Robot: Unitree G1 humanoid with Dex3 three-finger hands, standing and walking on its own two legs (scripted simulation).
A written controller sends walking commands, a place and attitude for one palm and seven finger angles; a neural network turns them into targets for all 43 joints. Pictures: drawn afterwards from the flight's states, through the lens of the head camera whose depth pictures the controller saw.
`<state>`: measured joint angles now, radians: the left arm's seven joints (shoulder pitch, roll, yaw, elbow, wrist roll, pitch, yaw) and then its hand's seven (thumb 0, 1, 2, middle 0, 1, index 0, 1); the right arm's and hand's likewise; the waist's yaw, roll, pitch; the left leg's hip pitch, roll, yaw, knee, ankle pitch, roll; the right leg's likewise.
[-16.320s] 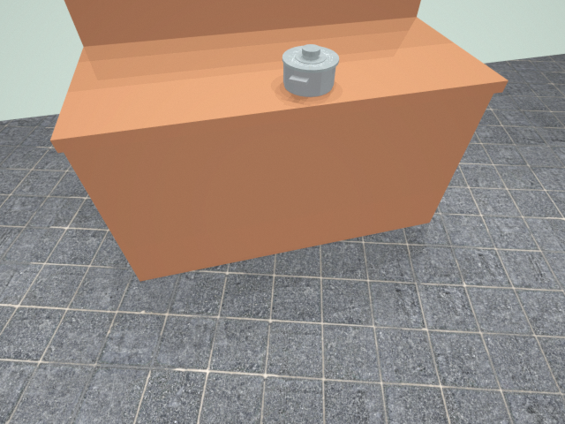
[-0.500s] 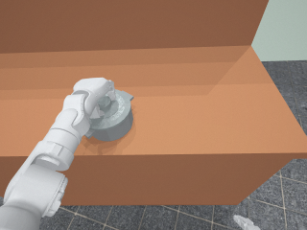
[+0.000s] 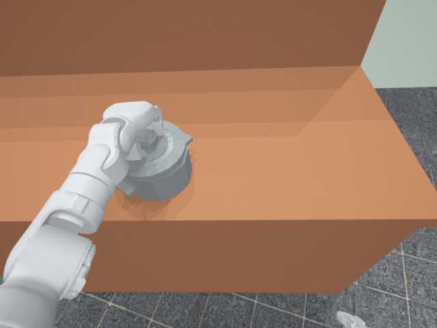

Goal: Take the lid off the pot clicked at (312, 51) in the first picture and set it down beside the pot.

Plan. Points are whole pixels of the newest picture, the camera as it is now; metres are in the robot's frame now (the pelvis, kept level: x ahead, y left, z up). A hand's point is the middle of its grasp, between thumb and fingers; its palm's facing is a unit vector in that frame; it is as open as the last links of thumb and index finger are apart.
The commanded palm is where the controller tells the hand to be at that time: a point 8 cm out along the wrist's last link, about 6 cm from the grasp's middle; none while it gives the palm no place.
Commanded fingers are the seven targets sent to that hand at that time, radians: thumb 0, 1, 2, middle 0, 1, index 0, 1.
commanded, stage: lift the lid straight up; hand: left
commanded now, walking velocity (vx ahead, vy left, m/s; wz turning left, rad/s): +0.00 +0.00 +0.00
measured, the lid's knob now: (144, 139) +0.47 +0.16 +0.08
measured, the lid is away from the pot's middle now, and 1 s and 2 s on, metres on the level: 0.01 0.02 0.05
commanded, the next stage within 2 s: move the lid sideways beside the pot in 1.58 s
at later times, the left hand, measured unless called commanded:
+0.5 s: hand (131, 125) +0.44 +0.16 +0.15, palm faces -0.29 -0.03 -0.96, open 8.4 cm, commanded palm +0.43 +0.16 +0.22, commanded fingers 0.00 0.59 1.04 -0.81 -1.03 -0.77 -1.00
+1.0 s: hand (124, 104) +0.45 +0.16 +0.19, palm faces -0.26 -0.03 -0.96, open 8.4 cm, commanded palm +0.44 +0.16 +0.26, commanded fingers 0.00 0.59 1.04 -0.81 -1.03 -0.77 -1.00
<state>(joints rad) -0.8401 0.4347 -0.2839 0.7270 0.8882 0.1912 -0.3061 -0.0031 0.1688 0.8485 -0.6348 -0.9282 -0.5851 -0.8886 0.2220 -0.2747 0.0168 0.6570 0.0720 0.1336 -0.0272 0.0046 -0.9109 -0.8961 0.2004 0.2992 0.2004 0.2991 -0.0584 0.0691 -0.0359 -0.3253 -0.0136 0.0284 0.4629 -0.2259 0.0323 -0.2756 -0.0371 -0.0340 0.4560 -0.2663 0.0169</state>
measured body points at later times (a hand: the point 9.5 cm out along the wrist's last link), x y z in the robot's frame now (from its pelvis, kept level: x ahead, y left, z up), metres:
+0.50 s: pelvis +0.00 +0.00 +0.00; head +0.02 -0.03 +0.45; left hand +0.45 +0.16 +0.20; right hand +0.13 -0.25 -0.12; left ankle +0.00 +0.10 -0.74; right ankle -0.03 -0.13 -0.74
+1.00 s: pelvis -0.01 +0.01 +0.00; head +0.02 -0.02 +0.45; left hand +0.46 +0.16 +0.24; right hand +0.11 -0.24 -0.12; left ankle +0.00 +0.10 -0.74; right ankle -0.03 -0.13 -0.74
